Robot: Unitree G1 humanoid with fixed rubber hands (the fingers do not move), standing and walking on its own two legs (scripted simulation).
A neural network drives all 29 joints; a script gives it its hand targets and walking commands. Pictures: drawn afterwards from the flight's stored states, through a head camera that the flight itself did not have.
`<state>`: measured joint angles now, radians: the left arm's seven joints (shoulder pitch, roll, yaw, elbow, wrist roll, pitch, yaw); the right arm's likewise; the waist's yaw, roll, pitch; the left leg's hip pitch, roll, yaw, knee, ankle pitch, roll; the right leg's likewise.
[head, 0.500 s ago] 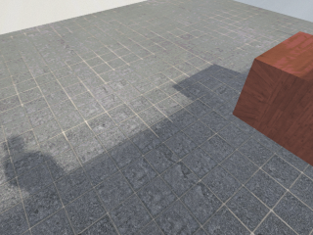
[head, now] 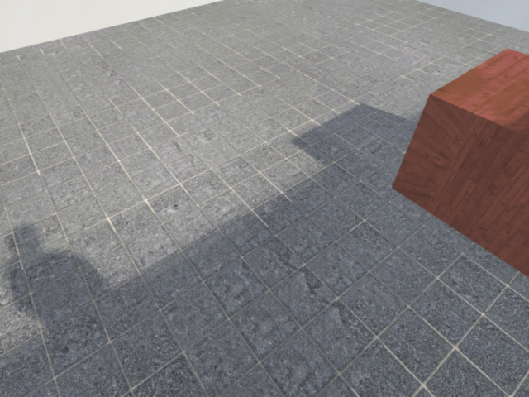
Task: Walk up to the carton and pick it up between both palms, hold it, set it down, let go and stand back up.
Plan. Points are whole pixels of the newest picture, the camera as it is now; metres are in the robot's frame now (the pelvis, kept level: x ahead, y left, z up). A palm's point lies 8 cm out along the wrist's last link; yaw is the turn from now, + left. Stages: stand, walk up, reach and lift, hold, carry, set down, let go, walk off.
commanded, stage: stand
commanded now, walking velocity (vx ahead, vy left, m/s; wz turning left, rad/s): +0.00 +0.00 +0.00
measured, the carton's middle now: out of the picture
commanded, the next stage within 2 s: walk up in 1.06 s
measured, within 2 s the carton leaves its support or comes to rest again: neither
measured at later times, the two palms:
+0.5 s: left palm out of the picture +0.05 +0.27 -0.13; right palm out of the picture +0.07 -0.27 -0.11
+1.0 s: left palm out of the picture +0.05 +0.27 -0.13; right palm out of the picture +0.07 -0.27 -0.11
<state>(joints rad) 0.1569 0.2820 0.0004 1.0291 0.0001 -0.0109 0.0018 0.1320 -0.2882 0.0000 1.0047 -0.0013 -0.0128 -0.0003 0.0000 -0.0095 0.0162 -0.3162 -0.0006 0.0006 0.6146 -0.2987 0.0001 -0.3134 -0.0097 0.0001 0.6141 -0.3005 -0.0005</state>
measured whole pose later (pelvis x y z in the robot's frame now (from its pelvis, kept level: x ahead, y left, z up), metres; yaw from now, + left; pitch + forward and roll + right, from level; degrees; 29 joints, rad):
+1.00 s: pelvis -0.01 +0.00 +0.01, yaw +0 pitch +1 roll +0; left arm 0.14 0.28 0.00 1.08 0.00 -0.02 0.00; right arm 0.12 -0.29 0.00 1.05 0.00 -0.02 0.00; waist 0.00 -0.01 0.02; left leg -0.32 0.00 0.00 0.54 -0.24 0.00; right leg -0.31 -0.01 0.00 0.53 -0.23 0.00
